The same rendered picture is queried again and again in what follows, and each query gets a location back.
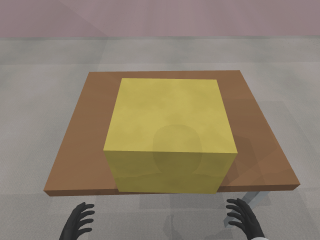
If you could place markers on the robot left hand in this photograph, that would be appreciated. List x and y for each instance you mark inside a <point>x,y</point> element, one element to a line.
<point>71,229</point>

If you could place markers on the table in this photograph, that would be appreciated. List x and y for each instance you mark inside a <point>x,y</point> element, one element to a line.
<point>81,168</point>

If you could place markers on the robot right hand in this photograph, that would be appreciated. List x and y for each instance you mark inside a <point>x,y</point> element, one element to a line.
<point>250,225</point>

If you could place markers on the carton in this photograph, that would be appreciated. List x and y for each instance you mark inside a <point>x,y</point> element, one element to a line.
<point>169,136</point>

